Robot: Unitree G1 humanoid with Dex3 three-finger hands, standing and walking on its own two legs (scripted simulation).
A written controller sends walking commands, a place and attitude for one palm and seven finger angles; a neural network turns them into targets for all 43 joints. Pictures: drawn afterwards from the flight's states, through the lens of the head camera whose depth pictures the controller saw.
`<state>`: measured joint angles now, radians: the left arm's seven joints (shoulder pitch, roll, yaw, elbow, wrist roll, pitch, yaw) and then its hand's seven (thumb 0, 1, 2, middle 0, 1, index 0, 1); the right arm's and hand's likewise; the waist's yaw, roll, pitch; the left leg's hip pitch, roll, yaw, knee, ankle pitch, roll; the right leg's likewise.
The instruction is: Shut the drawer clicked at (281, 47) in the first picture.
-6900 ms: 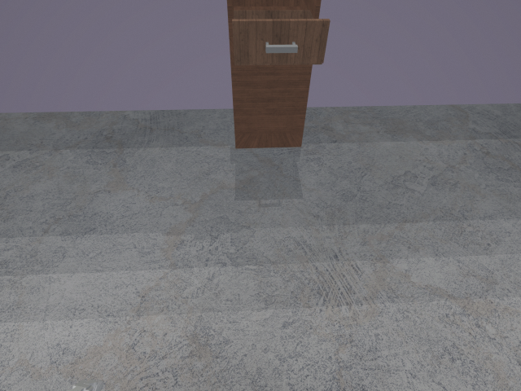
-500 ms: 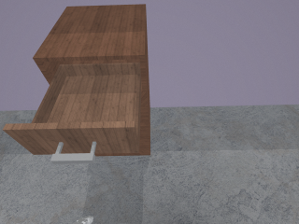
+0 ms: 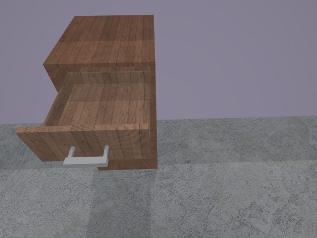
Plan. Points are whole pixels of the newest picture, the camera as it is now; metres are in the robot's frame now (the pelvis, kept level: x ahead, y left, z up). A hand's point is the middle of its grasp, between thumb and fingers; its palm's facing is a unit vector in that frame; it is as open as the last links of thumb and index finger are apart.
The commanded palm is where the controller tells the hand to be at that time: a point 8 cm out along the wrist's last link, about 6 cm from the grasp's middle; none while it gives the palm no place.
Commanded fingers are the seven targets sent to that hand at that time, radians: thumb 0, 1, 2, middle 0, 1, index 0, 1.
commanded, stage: come to a stop and stand still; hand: left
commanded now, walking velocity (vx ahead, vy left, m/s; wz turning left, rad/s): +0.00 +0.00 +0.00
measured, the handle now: (88, 155) +0.34 +0.23 -0.02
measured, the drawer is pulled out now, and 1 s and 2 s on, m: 0.30 0.30 0.30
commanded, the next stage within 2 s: look again from close up in 0.36 s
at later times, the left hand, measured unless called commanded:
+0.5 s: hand out of the picture -0.02 +0.13 -0.17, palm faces +0.06 -0.98 -0.17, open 7.3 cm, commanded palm none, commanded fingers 0.00 0.90 0.90 -0.20 -0.30 -0.20 -0.30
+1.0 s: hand out of the picture +0.00 +0.20 -0.17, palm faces +0.02 -0.98 -0.20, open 7.4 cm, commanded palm none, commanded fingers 0.00 0.90 0.90 -0.20 -0.30 -0.20 -0.30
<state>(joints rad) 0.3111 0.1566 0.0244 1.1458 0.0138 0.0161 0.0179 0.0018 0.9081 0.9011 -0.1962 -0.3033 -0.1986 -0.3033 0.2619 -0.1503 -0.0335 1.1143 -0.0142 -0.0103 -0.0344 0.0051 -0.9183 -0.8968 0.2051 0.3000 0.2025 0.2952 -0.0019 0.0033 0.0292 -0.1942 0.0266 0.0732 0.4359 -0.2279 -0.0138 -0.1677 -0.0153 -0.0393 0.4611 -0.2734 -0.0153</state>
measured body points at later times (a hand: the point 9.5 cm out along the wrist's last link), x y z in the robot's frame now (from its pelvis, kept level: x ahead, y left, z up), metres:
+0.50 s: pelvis +0.00 -0.02 +0.00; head +0.00 -0.03 +0.45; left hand -0.03 +0.18 -0.16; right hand -0.03 -0.23 -0.17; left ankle +0.00 +0.13 -0.74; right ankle -0.02 -0.10 -0.74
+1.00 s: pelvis -0.01 +0.02 +0.00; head +0.00 +0.02 +0.45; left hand +0.00 +0.25 -0.16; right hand +0.00 -0.20 -0.16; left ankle -0.01 +0.12 -0.74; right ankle -0.02 -0.10 -0.74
